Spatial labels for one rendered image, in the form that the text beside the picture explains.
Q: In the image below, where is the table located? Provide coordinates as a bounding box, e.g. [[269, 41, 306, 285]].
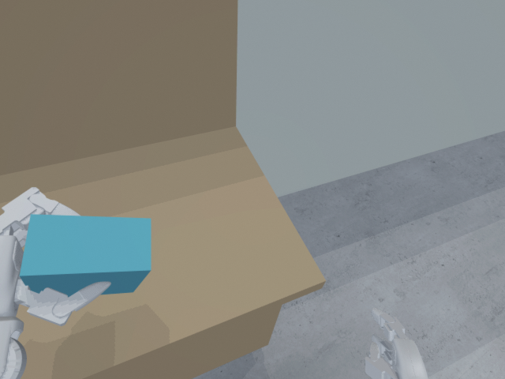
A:
[[0, 0, 326, 379]]

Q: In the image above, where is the robot left hand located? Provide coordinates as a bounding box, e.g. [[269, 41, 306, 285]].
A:
[[0, 187, 111, 326]]

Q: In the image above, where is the sponge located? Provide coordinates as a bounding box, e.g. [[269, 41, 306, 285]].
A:
[[20, 214, 152, 297]]

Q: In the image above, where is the robot right hand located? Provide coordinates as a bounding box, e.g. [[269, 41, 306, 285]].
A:
[[365, 308, 428, 379]]

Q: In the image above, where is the left robot forearm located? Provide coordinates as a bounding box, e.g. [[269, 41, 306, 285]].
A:
[[0, 317, 27, 379]]

